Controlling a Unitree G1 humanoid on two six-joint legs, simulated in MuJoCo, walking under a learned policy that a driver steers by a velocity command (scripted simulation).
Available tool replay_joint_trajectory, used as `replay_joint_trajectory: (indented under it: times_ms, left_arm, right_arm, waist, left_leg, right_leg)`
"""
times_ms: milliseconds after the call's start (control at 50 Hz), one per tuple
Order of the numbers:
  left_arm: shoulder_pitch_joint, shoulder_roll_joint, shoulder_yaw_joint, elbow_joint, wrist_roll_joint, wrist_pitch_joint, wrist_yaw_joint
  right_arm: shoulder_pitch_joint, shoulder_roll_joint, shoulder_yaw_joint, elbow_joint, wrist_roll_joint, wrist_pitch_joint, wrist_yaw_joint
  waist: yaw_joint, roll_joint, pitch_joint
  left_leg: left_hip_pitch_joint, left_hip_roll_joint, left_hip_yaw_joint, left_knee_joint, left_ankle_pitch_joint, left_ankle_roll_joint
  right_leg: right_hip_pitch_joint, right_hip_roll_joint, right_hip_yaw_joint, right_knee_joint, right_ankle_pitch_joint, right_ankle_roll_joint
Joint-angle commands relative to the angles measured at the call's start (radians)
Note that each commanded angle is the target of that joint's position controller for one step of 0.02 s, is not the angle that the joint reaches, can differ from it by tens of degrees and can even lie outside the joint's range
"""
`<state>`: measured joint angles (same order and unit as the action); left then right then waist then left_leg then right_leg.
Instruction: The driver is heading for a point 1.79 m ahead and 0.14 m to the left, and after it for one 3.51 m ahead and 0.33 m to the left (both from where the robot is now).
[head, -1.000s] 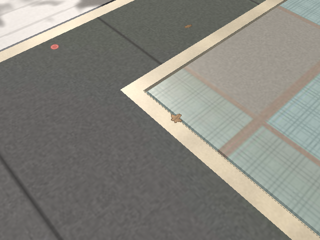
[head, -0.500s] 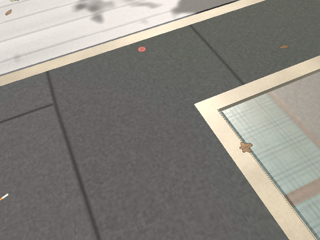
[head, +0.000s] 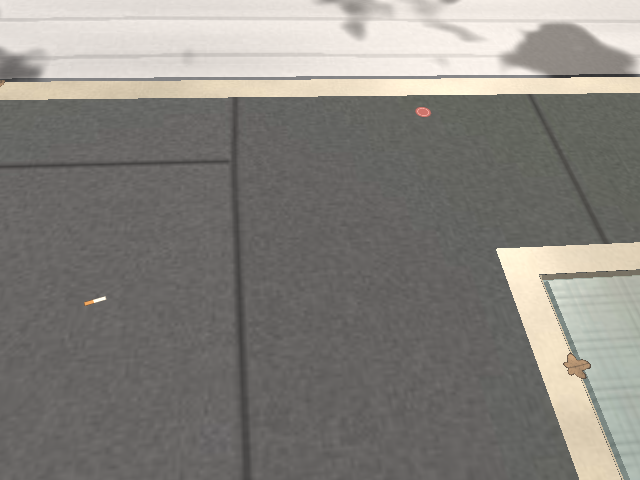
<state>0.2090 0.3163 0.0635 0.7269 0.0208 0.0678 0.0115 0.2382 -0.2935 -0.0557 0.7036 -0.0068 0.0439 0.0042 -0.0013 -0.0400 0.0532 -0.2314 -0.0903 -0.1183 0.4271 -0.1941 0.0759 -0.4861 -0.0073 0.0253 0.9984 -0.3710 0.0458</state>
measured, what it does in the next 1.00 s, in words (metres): steps on the spot: right foot, then left foot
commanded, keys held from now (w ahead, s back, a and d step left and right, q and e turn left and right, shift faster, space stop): q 0.22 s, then no key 0.68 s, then w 0.10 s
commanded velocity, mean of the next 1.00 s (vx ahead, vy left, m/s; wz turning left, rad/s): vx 0.01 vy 0.00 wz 0.27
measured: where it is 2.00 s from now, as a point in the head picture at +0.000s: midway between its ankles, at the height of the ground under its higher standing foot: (305, 476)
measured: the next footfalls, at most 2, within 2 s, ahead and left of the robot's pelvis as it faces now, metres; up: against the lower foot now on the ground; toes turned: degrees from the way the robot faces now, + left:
right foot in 0.26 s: +0.06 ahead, -0.12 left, +0.00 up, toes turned +14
left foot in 0.62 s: -0.02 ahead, +0.08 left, +0.00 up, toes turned +8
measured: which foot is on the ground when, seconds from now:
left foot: down 0.00-0.26, up 0.28-0.60, down 0.62-1.00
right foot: up 0.00-0.24, down 0.26-0.96, up 0.98-1.00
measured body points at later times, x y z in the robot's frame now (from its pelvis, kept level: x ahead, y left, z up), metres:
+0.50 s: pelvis -0.01 -0.04 +0.00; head +0.02 -0.06 +0.45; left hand +0.05 +0.25 -0.09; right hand +0.16 -0.29 -0.13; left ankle -0.07 +0.09 -0.69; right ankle +0.02 -0.13 -0.74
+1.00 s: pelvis -0.02 -0.01 +0.00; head -0.02 -0.01 +0.45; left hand -0.04 +0.25 -0.15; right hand +0.12 -0.25 -0.14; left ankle -0.06 +0.07 -0.74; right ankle +0.01 -0.13 -0.74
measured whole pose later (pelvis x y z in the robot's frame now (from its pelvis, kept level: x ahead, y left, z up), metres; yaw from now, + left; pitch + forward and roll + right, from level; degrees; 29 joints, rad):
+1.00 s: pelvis -0.02 -0.01 +0.00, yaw +13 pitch -2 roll +0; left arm 0.27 0.26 0.02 0.97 0.03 0.02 0.01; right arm 0.22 -0.24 0.00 0.98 -0.01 0.01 -0.03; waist 0.02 -0.01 0.01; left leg -0.11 -0.07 -0.07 0.40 -0.27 0.06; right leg -0.20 0.00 0.01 0.49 -0.33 -0.02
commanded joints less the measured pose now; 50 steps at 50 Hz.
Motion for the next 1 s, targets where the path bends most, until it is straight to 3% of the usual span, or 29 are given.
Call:
replay_joint_trajectory:
  times_ms: [20,160,200,240,260,280,300,320,340,360,380,420,500,560,600,620,640,660,680,720,740,900,920,960,1000]
  left_arm:
    - [-0.05,0.069,0.014,-0.085,-0.002,-0.012,0.006]
    - [-0.055,0.067,0.002,-0.105,-0.017,-0.029,0.016]
    - [-0.02,0.067,-0.001,-0.101,-0.023,-0.036,0.022]
    - [0.062,0.061,-0.002,-0.076,-0.016,-0.048,0.036]
    - [0.055,0.121,0.008,-0.079,-0.003,-0.055,0.046]
    - [-0.022,0.208,0.02,-0.116,0.001,-0.053,0.043]
    - [-0.006,0.203,0.025,-0.105,0.007,-0.047,0.032]
    - [-0.027,0.138,0.007,-0.105,0.0,-0.049,0.023]
    - [-0.076,0.09,-0.005,-0.107,-0.005,-0.052,0.016]
    - [-0.105,0.078,-0.009,-0.111,-0.003,-0.054,0.017]
    - [-0.101,0.076,-0.01,-0.108,-0.003,-0.057,0.021]
    - [-0.049,0.074,-0.01,-0.084,-0.005,-0.062,0.021]
    - [0.004,0.081,-0.01,-0.041,-0.003,-0.065,0.015]
    - [0.025,0.106,-0.002,-0.01,0.003,-0.052,0.003]
    - [0.024,0.1,-0.004,0.01,-0.006,-0.048,0.0]
    - [0.042,0.081,-0.009,0.013,-0.006,-0.055,-0.001]
    - [0.055,0.039,-0.021,-0.008,-0.013,-0.065,-0.008]
    - [0.049,0.005,-0.034,0.01,-0.019,-0.057,-0.003]
    - [0.036,0.027,-0.031,0.03,-0.007,-0.051,0.003]
    - [0.013,0.057,-0.022,0.059,-0.008,-0.053,0.001]
    - [0.02,0.067,-0.018,0.071,-0.005,-0.054,-0.002]
    - [0.05,0.028,-0.032,0.19,-0.008,-0.057,0.004]
    - [0.056,0.024,-0.034,0.204,-0.006,-0.057,0.003]
    - [0.04,0.033,-0.027,0.207,0.003,-0.054,-0.001]
    - [-0.007,0.019,-0.029,0.185,0.018,-0.055,-0.01]
  right_arm:
    - [0.052,-0.165,-0.048,-0.046,-0.005,-0.01,-0.006]
    - [0.025,-0.19,-0.062,-0.05,-0.015,-0.004,0.005]
    - [-0.007,-0.189,-0.064,-0.051,-0.011,-0.002,0.009]
    - [-0.058,-0.17,-0.059,-0.055,0.004,-0.001,0.004]
    - [-0.027,-0.118,-0.045,-0.058,0.01,-0.005,-0.001]
    - [0.031,-0.068,-0.034,-0.067,0.011,-0.008,-0.006]
    - [0.022,-0.158,-0.056,-0.05,-0.028,-0.004,-0.012]
    - [0.026,-0.163,-0.061,-0.038,-0.027,-0.001,-0.009]
    - [0.037,-0.15,-0.059,-0.015,-0.022,0.002,-0.004]
    - [0.05,-0.139,-0.056,-0.001,-0.017,0.007,0.004]
    - [0.062,-0.129,-0.052,0.009,-0.015,0.01,0.01]
    - [0.03,-0.111,-0.041,0.012,-0.009,0.013,0.012]
    - [-0.027,-0.065,-0.011,0.02,-0.002,0.022,0.006]
    - [-0.025,-0.063,0.001,0.043,0.008,0.021,-0.006]
    - [0.022,-0.052,0.011,0.076,0.002,0.006,-0.017]
    - [0.016,-0.084,0.009,0.079,-0.011,-0.008,-0.024]
    - [0.005,-0.153,0.003,0.072,-0.026,-0.021,-0.032]
    - [-0.061,-0.121,0.016,0.087,-0.011,-0.027,-0.027]
    - [-0.103,-0.075,0.03,0.081,-0.008,-0.035,-0.022]
    - [-0.086,-0.079,0.033,0.106,-0.012,-0.039,-0.029]
    - [-0.061,-0.087,0.033,0.126,-0.007,-0.042,-0.035]
    - [-0.039,-0.07,0.042,0.225,-0.001,-0.047,-0.039]
    - [-0.026,-0.073,0.041,0.239,-0.002,-0.046,-0.039]
    - [0.011,-0.124,0.019,0.26,-0.004,-0.035,-0.037]
    - [0.051,-0.155,0.001,0.27,-0.009,-0.028,-0.032]
  waist:
    - [-0.035,0.168,-0.081]
    - [-0.026,0.168,-0.101]
    - [-0.004,0.173,-0.106]
    - [0.054,0.151,-0.105]
    - [0.03,0.031,-0.111]
    - [-0.011,-0.178,-0.099]
    - [0.007,-0.125,-0.076]
    - [-0.019,-0.081,-0.048]
    - [-0.038,-0.052,-0.016]
    - [-0.048,-0.08,-0.023]
    - [-0.043,-0.113,-0.033]
    - [-0.012,-0.1,-0.052]
    - [0.025,-0.123,-0.071]
    - [0.03,-0.158,-0.07]
    - [-0.013,-0.109,-0.07]
    - [-0.002,-0.063,-0.098]
    - [0.026,0.093,-0.135]
    - [0.05,0.176,-0.089]
    - [0.05,0.153,-0.067]
    - [0.023,0.146,-0.031]
    - [0.019,0.145,-0.022]
    - [0.019,0.06,-0.004]
    - [0.015,0.064,-0.026]
    - [-0.004,0.123,0.005]
    - [-0.033,0.183,0.099]
  left_leg:
    - [0.189,0.255,-0.297,-0.087,0.283,0.165]
    - [0.097,0.225,-0.406,-0.049,0.333,0.149]
    - [0.061,0.204,-0.436,-0.038,0.337,0.12]
    - [-0.03,0.145,-0.411,0.006,0.21,0.045]
    - [-0.123,0.072,-0.324,0.112,-0.009,-0.017]
    - [-0.275,-0.106,-0.107,0.297,-0.306,-0.064]
    - [-0.25,-0.08,-0.056,0.494,-0.387,-0.073]
    - [-0.224,-0.056,-0.069,0.581,-0.35,-0.075]
    - [-0.21,-0.042,-0.068,0.632,-0.287,-0.082]
    - [-0.21,-0.046,-0.057,0.662,-0.243,-0.091]
    - [-0.22,-0.051,-0.044,0.673,-0.234,-0.102]
    - [-0.225,-0.048,-0.029,0.621,-0.238,-0.119]
    - [-0.136,-0.003,0.02,0.35,-0.273,-0.122]
    - [-0.016,0.009,0.096,0.134,-0.243,-0.097]
    - [0.135,0.03,0.093,-0.144,0.014,-0.07]
    - [0.238,0.098,-0.001,-0.178,0.096,-0.051]
    - [0.296,0.26,-0.18,-0.165,0.22,-0.006]
    - [0.098,0.314,-0.171,-0.116,0.328,0.057]
    - [0.075,0.269,-0.145,-0.115,0.238,0.041]
    - [0.065,0.19,-0.102,-0.128,0.108,-0.006]
    - [0.063,0.18,-0.094,-0.129,0.124,-0.012]
    - [0.065,0.167,-0.078,-0.141,0.082,-0.005]
    - [0.07,0.16,-0.082,-0.159,-0.037,0.002]
    - [0.051,0.172,-0.15,-0.199,-0.414,0.056]
    - [0.038,0.283,-0.304,-0.294,-0.643,0.137]
  right_leg:
    - [-0.116,0.003,0.021,-0.069,-0.025,0.0]
    - [0.072,0.06,0.034,-0.26,-0.06,-0.035]
    - [0.167,0.076,0.039,-0.369,-0.043,-0.048]
    - [0.345,0.059,0.033,-0.631,0.117,-0.062]
    - [0.427,-0.093,0.173,-0.739,0.088,-0.094]
    - [0.455,-0.336,0.459,-0.807,0.127,-0.186]
    - [0.316,-0.378,0.471,-0.769,0.224,-0.282]
    - [0.264,-0.343,0.419,-0.755,0.282,-0.298]
    - [0.235,-0.272,0.316,-0.746,0.301,-0.271]
    - [0.254,-0.213,0.243,-0.732,0.333,-0.242]
    - [0.288,-0.189,0.204,-0.716,0.421,-0.237]
    - [0.356,-0.181,0.17,-0.687,0.529,-0.244]
    - [0.416,-0.184,0.163,-0.659,0.512,-0.247]
    - [0.387,-0.179,0.176,-0.632,0.556,-0.245]
    - [0.325,-0.163,0.158,-0.582,0.594,-0.191]
    - [0.261,-0.153,0.156,-0.569,0.517,-0.141]
    - [0.185,-0.09,0.087,-0.501,0.344,-0.095]
    - [0.305,-0.033,0.029,-0.596,0.102,-0.08]
    - [0.35,-0.038,0.034,-0.619,0.135,-0.074]
    - [0.351,-0.04,0.048,-0.629,0.244,-0.071]
    - [0.353,-0.049,0.053,-0.629,0.282,-0.072]
    - [0.35,-0.062,0.06,-0.664,0.275,-0.062]
    - [0.357,-0.049,0.048,-0.653,0.203,-0.064]
    - [0.261,0.02,-0.019,-0.527,-0.039,-0.079]
    - [0.09,0.042,-0.073,-0.383,-0.099,-0.092]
